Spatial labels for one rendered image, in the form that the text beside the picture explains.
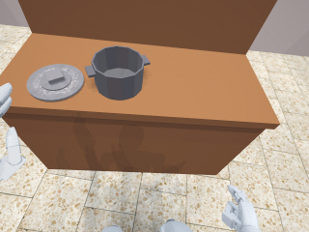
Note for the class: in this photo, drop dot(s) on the lid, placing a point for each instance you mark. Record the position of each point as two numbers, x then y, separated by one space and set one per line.
39 87

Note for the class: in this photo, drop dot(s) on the knob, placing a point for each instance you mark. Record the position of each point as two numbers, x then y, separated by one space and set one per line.
54 76

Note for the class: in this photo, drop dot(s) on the left robot hand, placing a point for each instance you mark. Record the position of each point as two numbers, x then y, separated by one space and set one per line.
9 165

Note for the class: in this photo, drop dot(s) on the pot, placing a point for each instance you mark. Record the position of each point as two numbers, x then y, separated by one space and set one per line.
118 72

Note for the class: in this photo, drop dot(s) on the right robot thigh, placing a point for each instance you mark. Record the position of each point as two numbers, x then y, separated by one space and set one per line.
174 226

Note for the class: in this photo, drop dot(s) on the right robot hand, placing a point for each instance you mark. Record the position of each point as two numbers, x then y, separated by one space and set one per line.
242 215

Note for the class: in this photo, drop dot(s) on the robot right shin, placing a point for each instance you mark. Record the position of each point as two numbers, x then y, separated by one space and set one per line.
170 219

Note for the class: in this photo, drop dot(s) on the table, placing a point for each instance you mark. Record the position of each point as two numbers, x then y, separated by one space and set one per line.
200 105

